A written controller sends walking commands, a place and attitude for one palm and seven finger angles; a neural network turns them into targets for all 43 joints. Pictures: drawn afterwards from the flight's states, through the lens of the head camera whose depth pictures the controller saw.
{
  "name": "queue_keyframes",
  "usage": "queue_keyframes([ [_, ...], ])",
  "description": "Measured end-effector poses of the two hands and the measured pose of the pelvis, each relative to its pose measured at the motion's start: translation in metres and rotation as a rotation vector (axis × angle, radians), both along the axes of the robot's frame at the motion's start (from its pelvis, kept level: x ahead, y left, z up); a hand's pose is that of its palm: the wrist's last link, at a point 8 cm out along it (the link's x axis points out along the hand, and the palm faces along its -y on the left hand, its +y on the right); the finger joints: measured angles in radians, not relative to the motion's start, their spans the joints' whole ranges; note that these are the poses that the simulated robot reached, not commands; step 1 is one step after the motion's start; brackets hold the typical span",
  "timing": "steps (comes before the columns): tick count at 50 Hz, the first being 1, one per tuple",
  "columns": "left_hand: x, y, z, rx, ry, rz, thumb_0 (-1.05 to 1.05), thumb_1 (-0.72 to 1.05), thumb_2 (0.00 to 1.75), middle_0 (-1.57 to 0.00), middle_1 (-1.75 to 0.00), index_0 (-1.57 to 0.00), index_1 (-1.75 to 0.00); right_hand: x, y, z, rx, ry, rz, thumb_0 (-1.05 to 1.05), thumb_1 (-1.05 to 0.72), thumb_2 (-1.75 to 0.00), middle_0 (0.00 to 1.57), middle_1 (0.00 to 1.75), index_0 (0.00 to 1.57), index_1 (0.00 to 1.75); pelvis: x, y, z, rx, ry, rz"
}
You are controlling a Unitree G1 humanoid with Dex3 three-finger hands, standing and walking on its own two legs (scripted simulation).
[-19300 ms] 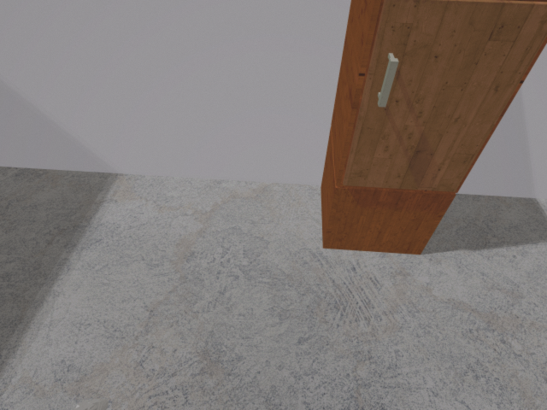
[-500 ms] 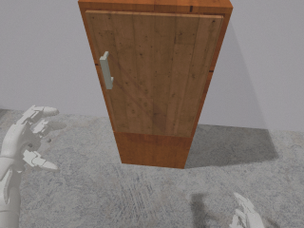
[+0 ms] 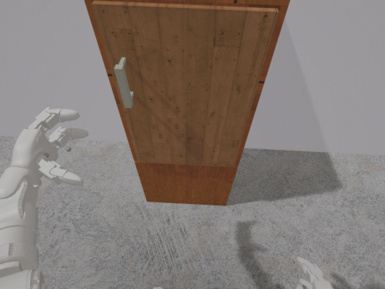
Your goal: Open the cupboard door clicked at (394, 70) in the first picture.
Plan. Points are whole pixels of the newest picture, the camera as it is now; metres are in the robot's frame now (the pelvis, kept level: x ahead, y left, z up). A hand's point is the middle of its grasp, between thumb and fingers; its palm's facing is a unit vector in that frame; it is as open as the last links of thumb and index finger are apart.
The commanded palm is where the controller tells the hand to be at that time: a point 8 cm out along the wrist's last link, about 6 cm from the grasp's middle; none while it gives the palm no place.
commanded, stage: move the hooked fingers beside the handle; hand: left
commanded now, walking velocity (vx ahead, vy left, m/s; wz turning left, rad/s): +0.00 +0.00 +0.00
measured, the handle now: (125, 83) +0.59 +0.20 +0.09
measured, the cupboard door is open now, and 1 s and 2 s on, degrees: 0 0 0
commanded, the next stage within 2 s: slide the fingers in behind the handle in 1.96 s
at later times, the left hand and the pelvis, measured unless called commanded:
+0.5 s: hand (82, 123) +0.43 +0.26 +0.11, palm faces -0.02 -1.00 +0.00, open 14.0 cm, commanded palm +0.41 +0.31 +0.10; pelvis +0.00 +0.00 -0.01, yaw -1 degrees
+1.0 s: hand (94, 99) +0.50 +0.26 +0.11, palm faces -0.02 -1.00 +0.00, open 14.0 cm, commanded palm +0.50 +0.31 +0.09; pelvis +0.00 +0.01 -0.02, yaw -2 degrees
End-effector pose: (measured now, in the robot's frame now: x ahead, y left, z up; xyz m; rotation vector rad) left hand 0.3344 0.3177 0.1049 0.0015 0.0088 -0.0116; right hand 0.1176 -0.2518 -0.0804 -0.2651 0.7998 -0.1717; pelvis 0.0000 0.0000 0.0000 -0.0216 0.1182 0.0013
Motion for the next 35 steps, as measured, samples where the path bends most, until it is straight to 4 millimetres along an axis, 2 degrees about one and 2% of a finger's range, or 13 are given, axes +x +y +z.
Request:
queue_keyframes([
  [9,0.019,0.001,-0.002,0.001,-0.004,0.0,-0.01,-0.5,0.3,-0.3,-1.2,-0.3,-1.2,-0.023,-0.006,-0.009,-0.019,0.102,-0.034,0.02,-0.9,-0.9,0.2,0.3,0.2,0.3,0.001,0.003,-0.002,-0.005,0.02,0.003],
  [22,0.063,-0.005,-0.001,-0.007,-0.002,-0.004,-0.02,-0.5,0.3,-0.3,-1.2,-0.31,-1.2,-0.046,-0.007,-0.016,-0.026,0.19,-0.07,0.01,-0.9,-0.9,0.2,0.3,0.2,0.3,-0.001,0.005,-0.007,-0.009,0.062,-0.005],
  [35,0.099,-0.01,-0.001,0.006,0.015,-0.014,-0.01,-0.5,0.3,-0.3,-1.2,-0.3,-1.2,-0.087,-0.014,-0.027,-0.041,0.339,-0.13,0.01,-0.9,-0.9,0.2,0.3,0.2,0.3,-0.003,0.005,-0.014,-0.017,0.114,-0.007],
])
